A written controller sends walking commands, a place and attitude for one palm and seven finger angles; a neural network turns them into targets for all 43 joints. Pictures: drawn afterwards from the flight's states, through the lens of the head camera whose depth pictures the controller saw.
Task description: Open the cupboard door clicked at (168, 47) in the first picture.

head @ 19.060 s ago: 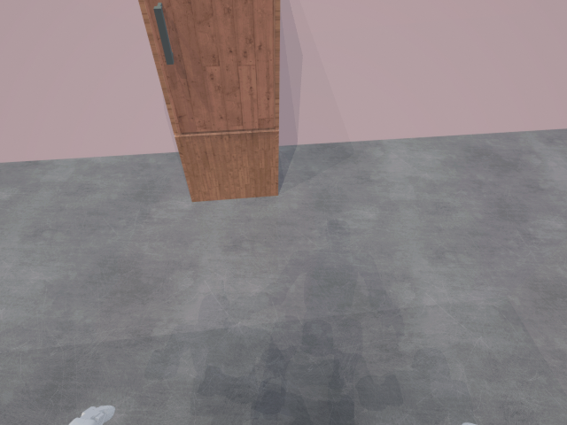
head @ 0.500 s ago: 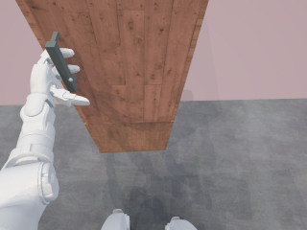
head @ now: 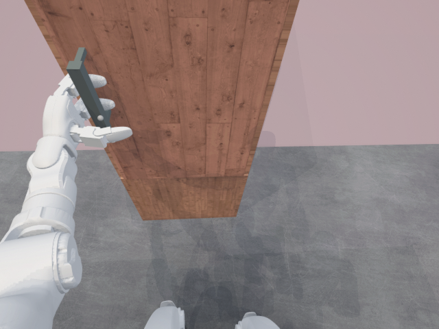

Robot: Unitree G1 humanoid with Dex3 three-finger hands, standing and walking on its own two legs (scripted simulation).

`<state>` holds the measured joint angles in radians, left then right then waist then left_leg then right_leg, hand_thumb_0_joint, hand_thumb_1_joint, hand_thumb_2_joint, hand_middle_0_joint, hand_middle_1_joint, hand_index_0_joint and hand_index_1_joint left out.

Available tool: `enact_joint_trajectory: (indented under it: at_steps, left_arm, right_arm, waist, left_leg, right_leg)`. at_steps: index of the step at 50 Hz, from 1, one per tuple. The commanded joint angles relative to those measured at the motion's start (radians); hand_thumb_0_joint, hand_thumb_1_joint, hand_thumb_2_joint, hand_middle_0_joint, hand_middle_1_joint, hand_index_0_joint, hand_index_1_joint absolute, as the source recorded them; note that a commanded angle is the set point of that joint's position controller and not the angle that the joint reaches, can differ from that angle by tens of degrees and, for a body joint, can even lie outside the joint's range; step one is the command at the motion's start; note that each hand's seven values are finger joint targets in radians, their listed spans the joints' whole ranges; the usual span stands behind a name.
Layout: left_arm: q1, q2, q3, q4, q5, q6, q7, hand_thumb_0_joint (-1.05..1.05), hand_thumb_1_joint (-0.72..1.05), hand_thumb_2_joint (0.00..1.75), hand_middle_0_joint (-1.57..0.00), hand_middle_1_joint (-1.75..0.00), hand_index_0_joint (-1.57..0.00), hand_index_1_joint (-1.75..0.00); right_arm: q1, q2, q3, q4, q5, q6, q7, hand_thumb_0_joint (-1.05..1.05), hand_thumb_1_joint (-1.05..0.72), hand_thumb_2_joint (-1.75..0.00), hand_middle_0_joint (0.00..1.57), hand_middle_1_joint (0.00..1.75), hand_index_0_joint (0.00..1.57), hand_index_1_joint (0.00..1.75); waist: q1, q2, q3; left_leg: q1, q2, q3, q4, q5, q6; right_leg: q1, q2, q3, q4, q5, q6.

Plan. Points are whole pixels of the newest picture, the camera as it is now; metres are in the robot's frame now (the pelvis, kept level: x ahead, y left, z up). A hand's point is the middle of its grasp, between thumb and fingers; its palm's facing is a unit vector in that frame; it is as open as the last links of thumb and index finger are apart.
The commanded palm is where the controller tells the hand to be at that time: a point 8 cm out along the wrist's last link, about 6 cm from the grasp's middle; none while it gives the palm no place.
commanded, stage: close the thumb around the handle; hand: left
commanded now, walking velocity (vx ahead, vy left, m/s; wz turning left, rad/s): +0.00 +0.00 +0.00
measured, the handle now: (94, 94) +0.53 +0.22 +0.09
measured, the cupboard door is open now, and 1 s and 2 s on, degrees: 0 15 46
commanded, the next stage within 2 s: pull the door open along its arc in 0.42 s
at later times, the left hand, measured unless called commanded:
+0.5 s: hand (102, 116) +0.48 +0.20 +0.09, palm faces +0.02 -1.00 -0.01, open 5.6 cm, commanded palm +0.45 +0.24 +0.09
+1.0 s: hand (107, 157) +0.39 +0.17 +0.09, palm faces +0.00 -1.00 +0.03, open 6.0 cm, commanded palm +0.33 +0.22 +0.09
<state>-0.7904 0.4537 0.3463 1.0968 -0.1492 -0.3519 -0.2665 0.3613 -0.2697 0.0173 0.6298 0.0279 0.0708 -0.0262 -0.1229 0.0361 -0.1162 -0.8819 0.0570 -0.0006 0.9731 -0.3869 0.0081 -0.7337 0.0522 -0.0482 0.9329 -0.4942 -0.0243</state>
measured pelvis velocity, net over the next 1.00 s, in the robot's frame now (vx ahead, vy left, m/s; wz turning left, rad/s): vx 0.02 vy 0.00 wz -0.03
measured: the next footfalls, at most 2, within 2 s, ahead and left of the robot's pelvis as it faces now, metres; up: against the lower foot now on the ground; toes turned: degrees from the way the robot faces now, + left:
none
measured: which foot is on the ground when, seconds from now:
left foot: down 0.00-1.00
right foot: down 0.00-1.00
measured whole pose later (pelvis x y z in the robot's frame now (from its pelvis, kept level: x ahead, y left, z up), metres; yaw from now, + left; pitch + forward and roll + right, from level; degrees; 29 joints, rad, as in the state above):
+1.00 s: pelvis +0.02 +0.00 +0.02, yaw -1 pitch +13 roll -1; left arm -0.24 0.24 0.22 0.48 -0.25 -0.29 -0.18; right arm 0.34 -0.25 -0.01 0.54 0.04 0.05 0.00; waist -0.05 0.05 -0.15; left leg -0.71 0.05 0.05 0.88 -0.39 0.01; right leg -0.58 0.05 0.00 0.85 -0.49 -0.01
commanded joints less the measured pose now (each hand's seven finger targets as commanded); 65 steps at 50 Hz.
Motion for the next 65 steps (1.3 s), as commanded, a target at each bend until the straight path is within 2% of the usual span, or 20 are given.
enact_joint_trajectory:
  at_steps: [1,3,11,14,17,26,27,37,42,47,48,49,50,51,52,54,56,57,61,65]
  left_arm:
    - [-0.462,0.231,0.029,-0.205,-0.009,-0.071,0.004,0.00,0.34,0.66,-0.36,-1.29,-0.36,-1.29]
    - [-0.457,0.238,0.041,-0.224,-0.010,-0.088,0.008,0.00,0.45,0.71,-0.37,-1.30,-0.37,-1.30]
    - [-0.429,0.241,0.046,-0.232,-0.005,-0.082,0.016,0.00,0.90,0.90,-0.40,-1.35,-0.40,-1.35]
    - [-0.439,0.197,0.014,-0.260,-0.007,-0.087,0.015,0.00,0.90,0.90,-0.40,-1.35,-0.40,-1.35]
    - [-0.440,0.243,0.052,-0.226,-0.010,-0.081,0.021,0.00,0.90,0.90,-0.40,-1.35,-0.40,-1.35]
    - [-0.401,0.209,0.027,-0.277,-0.015,-0.091,0.009,0.00,0.90,0.90,-0.40,-1.35,-0.40,-1.35]
    - [-0.437,0.250,0.055,-0.272,-0.012,-0.096,0.015,0.00,0.90,0.90,-0.40,-1.35,-0.40,-1.35]
    - [-0.086,0.182,0.049,-0.435,-0.063,-0.073,-0.005,0.00,0.90,0.90,-0.40,-1.35,-0.40,-1.35]
    - [0.185,0.091,0.010,-0.624,-0.107,-0.050,-0.007,0.00,0.90,0.90,-0.40,-1.35,-0.40,-1.35]
    - [0.380,-0.024,-0.080,-0.818,-0.128,-0.024,0.016,0.00,0.90,0.90,-0.40,-1.35,-0.40,-1.35]
    - [0.380,-0.062,0.050,-0.911,-0.189,-0.009,0.162,0.00,0.90,0.90,-0.40,-1.35,-0.40,-1.35]
    - [0.461,-0.167,-0.067,-0.931,-0.153,0.014,0.234,0.00,0.90,0.90,-0.40,-1.35,-0.40,-1.35]
    - [0.511,-0.216,-0.100,-0.965,-0.140,0.028,0.280,0.00,0.90,0.90,-0.40,-1.35,-0.40,-1.35]
    - [0.545,-0.238,-0.126,-1.016,-0.117,0.037,0.322,0.00,0.90,0.90,-0.40,-1.35,-0.40,-1.35]
    - [0.615,-0.238,-0.128,-1.061,-0.095,0.039,0.370,0.00,0.90,0.90,-0.40,-1.35,-0.40,-1.35]
    - [0.689,-0.324,-0.216,-1.196,-0.040,0.046,0.460,0.00,0.90,0.90,-0.40,-1.35,-0.40,-1.35]
    - [0.763,-0.379,-0.281,-1.265,0.017,0.069,0.547,0.00,0.90,0.90,-0.40,-1.35,-0.40,-1.35]
    - [0.812,-0.375,-0.278,-1.258,0.040,0.086,0.593,0.00,0.90,0.90,-0.40,-1.35,-0.40,-1.35]
    - [0.894,-0.467,-0.403,-1.374,0.166,0.153,0.747,0.00,0.90,0.90,-0.40,-1.35,-0.40,-1.35]
    - [1.008,-0.519,-0.504,-1.425,0.243,0.214,0.790,0.00,0.90,0.90,-0.40,-1.35,-0.40,-1.35]
  right_arm:
    - [0.118,-0.163,-0.057,-0.062,-0.010,-0.030,-0.009,0.00,-0.90,-0.90,0.20,0.30,0.20,0.30]
    - [0.119,-0.162,-0.059,-0.063,-0.010,-0.033,-0.009,0.00,-0.90,-0.90,0.20,0.30,0.20,0.30]
    - [0.123,-0.163,-0.061,-0.066,-0.011,-0.031,-0.006,0.00,-0.90,-0.90,0.20,0.30,0.20,0.30]
    - [0.119,-0.157,-0.061,-0.062,-0.011,-0.030,-0.004,0.00,-0.90,-0.90,0.20,0.30,0.20,0.30]
    - [0.128,-0.165,-0.060,-0.057,-0.012,-0.029,-0.007,0.00,-0.90,-0.90,0.20,0.30,0.20,0.30]
    - [0.117,-0.157,-0.061,-0.069,-0.011,-0.028,-0.002,0.00,-0.90,-0.90,0.20,0.30,0.20,0.30]
    - [0.123,-0.163,-0.060,-0.063,-0.012,-0.027,-0.004,0.00,-0.90,-0.90,0.20,0.30,0.20,0.30]
    - [0.070,-0.151,-0.065,-0.137,0.000,-0.023,0.007,0.00,-0.90,-0.90,0.20,0.30,0.20,0.30]
    - [0.024,-0.135,-0.067,-0.186,0.011,-0.038,0.018,0.00,-0.90,-0.90,0.20,0.30,0.20,0.30]
    - [-0.034,-0.118,-0.067,-0.223,0.017,-0.064,0.026,0.00,-0.90,-0.90,0.20,0.30,0.20,0.30]
    - [-0.076,-0.081,-0.066,-0.225,0.009,-0.081,0.027,0.00,-0.90,-0.90,0.20,0.30,0.20,0.30]
    - [-0.086,-0.079,-0.061,-0.228,0.005,-0.094,0.036,0.00,-0.90,-0.90,0.20,0.30,0.20,0.30]
    - [-0.085,-0.078,-0.061,-0.228,0.004,-0.101,0.044,0.00,-0.90,-0.90,0.20,0.30,0.20,0.30]
    - [-0.091,-0.078,-0.064,-0.227,-0.003,-0.107,0.050,0.00,-0.90,-0.90,0.20,0.30,0.20,0.30]
    - [-0.095,-0.077,-0.065,-0.230,-0.010,-0.110,0.055,0.00,-0.90,-0.90,0.20,0.30,0.20,0.30]
    - [-0.127,-0.061,-0.062,-0.248,-0.024,-0.111,0.066,0.00,-0.90,-0.90,0.20,0.30,0.20,0.30]
    - [-0.147,-0.055,-0.058,-0.261,-0.037,-0.104,0.073,0.00,-0.90,-0.90,0.20,0.30,0.20,0.30]
    - [-0.146,-0.059,-0.057,-0.263,-0.046,-0.097,0.070,0.00,-0.90,-0.90,0.20,0.30,0.20,0.30]
    - [-0.195,-0.035,-0.045,-0.293,-0.065,-0.061,0.069,0.00,-0.90,-0.90,0.20,0.30,0.20,0.30]
    - [-0.220,-0.019,-0.037,-0.315,-0.076,-0.025,0.058,0.00,-0.90,-0.90,0.20,0.30,0.20,0.30]
  waist:
    - [-0.021,0.077,-0.392]
    - [-0.014,0.082,-0.432]
    - [-0.006,0.068,-0.444]
    - [-0.015,0.091,-0.436]
    - [-0.018,0.039,-0.388]
    - [0.000,0.096,-0.430]
    - [-0.008,0.082,-0.422]
    - [0.062,0.044,-0.451]
    - [0.099,0.034,-0.417]
    - [0.100,0.005,-0.334]
    - [0.201,-0.007,-0.358]
    - [0.159,0.027,-0.315]
    - [0.149,0.000,-0.287]
    - [0.148,0.004,-0.293]
    - [0.155,-0.053,-0.291]
    - [0.155,-0.023,-0.315]
    - [0.150,-0.030,-0.280]
    - [0.145,-0.094,-0.247]
    - [0.141,-0.055,-0.206]
    - [0.126,-0.069,-0.184]
  left_leg:
    - [0.434,-0.035,-0.048,-0.069,0.270,0.032]
    - [0.456,-0.032,-0.049,-0.065,0.299,0.030]
    - [0.454,-0.033,-0.043,-0.064,0.321,0.030]
    - [0.486,-0.030,-0.049,-0.065,0.336,0.027]
    - [0.433,-0.032,-0.045,-0.068,0.297,0.034]
    - [0.484,-0.033,-0.043,-0.073,0.351,0.027]
    - [0.471,-0.033,-0.044,-0.064,0.351,0.030]
    - [0.468,-0.045,-0.010,-0.098,0.393,0.033]
    - [0.489,-0.048,0.008,-0.123,0.447,0.034]
    - [0.492,-0.048,0.012,-0.149,0.421,0.035]
    - [0.466,-0.051,0.019,-0.162,0.430,0.021]
    - [0.489,-0.051,0.022,-0.169,0.418,0.016]
    - [0.497,-0.043,0.009,-0.172,0.427,0.010]
    - [0.507,-0.042,0.007,-0.168,0.434,0.009]
    - [0.499,-0.042,0.005,-0.166,0.442,0.012]
    - [0.523,-0.043,0.011,-0.170,0.453,0.009]
    - [0.513,-0.042,0.010,-0.173,0.415,0.008]
    - [0.489,-0.042,0.003,-0.173,0.380,0.012]
    - [0.478,-0.046,0.002,-0.186,0.313,0.007]
    - [0.479,-0.048,0.000,-0.185,0.277,0.007]
  right_leg:
    - [-0.017,0.016,0.031,-0.129,0.339,0.010]
    - [-0.011,0.017,0.032,-0.121,0.355,0.009]
    - [0.017,0.020,0.031,-0.120,0.392,0.010]
    - [-0.010,0.022,0.022,-0.120,0.387,0.008]
    - [0.003,0.023,0.029,-0.131,0.373,0.010]
    - [0.016,0.023,0.025,-0.123,0.411,0.006]
    - [0.015,0.023,0.029,-0.120,0.414,0.006]
    - [0.160,0.023,0.032,-0.133,0.528,0.007]
    - [0.219,0.019,0.027,-0.143,0.611,0.009]
    - [0.222,0.014,0.019,-0.156,0.598,0.016]
    - [0.256,0.010,0.002,-0.159,0.575,0.015]
    - [0.236,0.011,-0.004,-0.158,0.550,0.016]
    - [0.210,0.011,-0.018,-0.160,0.525,0.017]
    - [0.210,0.009,-0.021,-0.154,0.520,0.017]
    - [0.236,0.009,-0.021,-0.154,0.530,0.016]
    - [0.248,-0.002,-0.020,-0.145,0.541,0.017]
    - [0.242,-0.008,-0.020,-0.148,0.516,0.015]
    - [0.250,-0.008,-0.019,-0.160,0.500,0.016]
    - [0.250,-0.022,-0.011,-0.174,0.439,0.008]
    - [0.265,-0.030,-0.001,-0.203,0.428,0.002]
